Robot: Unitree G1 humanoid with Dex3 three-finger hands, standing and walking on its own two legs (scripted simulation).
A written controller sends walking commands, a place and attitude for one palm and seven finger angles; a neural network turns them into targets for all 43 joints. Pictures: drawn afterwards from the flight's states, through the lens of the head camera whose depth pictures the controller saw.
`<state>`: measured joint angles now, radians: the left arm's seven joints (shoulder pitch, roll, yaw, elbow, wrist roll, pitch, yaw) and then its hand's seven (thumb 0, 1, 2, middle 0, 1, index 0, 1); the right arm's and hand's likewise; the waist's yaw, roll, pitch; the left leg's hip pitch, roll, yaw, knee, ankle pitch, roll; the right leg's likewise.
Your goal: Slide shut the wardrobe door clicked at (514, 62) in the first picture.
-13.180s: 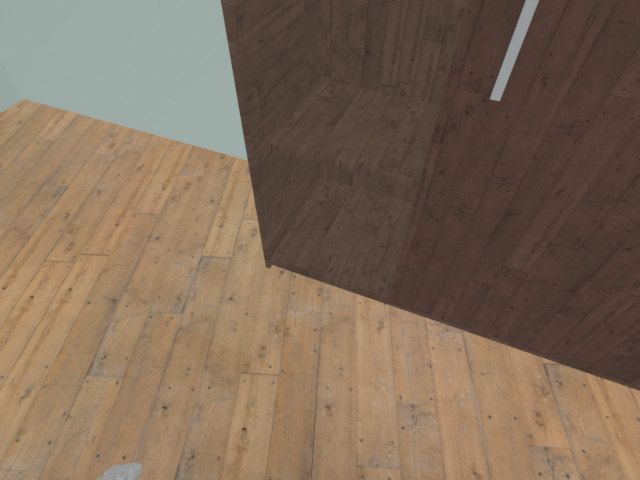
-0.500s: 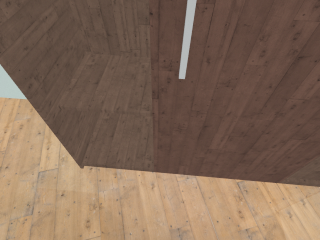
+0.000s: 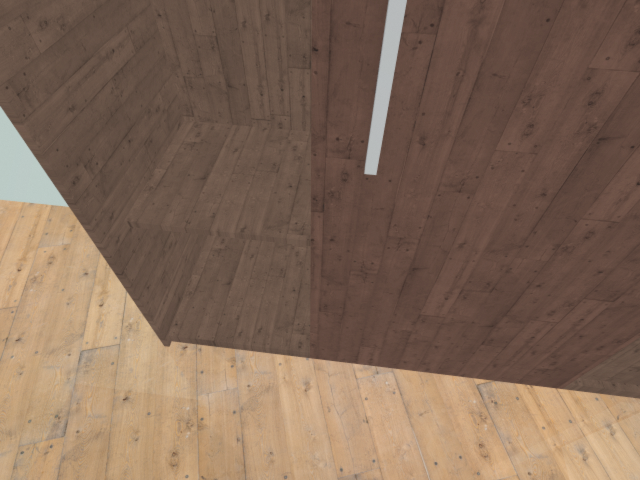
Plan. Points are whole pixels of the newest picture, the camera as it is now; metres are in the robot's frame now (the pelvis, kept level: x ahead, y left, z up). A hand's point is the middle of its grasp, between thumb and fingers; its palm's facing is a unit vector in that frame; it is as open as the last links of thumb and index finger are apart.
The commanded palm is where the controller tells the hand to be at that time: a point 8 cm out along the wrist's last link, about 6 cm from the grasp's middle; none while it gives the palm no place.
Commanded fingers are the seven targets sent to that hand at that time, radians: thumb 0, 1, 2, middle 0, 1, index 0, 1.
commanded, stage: look again from close up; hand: right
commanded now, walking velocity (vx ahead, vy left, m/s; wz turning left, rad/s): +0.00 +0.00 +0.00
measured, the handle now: (387, 57) +0.53 -0.04 +0.26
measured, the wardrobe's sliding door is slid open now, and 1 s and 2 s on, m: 0.48 0.48 0.48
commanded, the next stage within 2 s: shuffle to correct the standing spot in 0.06 s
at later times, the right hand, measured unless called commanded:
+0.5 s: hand out of the picture -0.02 -0.13 -0.18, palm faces +0.04 +0.98 -0.20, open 7.4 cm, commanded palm none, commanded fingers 0.00 -0.90 -0.90 0.20 0.30 0.20 0.30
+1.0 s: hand out of the picture +0.11 -0.06 -0.18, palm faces +0.08 +0.98 -0.17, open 7.4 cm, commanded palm none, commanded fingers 0.00 -0.90 -0.90 0.20 0.30 0.20 0.30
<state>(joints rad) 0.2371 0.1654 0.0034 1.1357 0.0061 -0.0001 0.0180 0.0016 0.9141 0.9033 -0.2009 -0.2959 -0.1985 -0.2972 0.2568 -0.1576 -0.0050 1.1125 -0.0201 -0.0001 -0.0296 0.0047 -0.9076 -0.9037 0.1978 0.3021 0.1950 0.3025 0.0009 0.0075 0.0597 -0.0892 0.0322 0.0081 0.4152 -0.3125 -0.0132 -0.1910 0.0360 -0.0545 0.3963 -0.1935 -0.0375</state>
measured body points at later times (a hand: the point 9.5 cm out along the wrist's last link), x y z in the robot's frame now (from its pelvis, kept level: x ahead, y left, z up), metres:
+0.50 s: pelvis +0.02 +0.04 -0.01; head +0.05 +0.05 +0.44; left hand +0.01 +0.26 -0.17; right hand -0.02 -0.18 -0.16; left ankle -0.06 +0.12 -0.74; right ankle +0.01 -0.09 -0.74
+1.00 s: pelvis +0.09 +0.12 +0.00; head +0.14 +0.10 +0.44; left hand +0.13 +0.34 -0.16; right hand +0.10 -0.11 -0.17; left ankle +0.10 +0.28 -0.68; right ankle +0.08 -0.02 -0.74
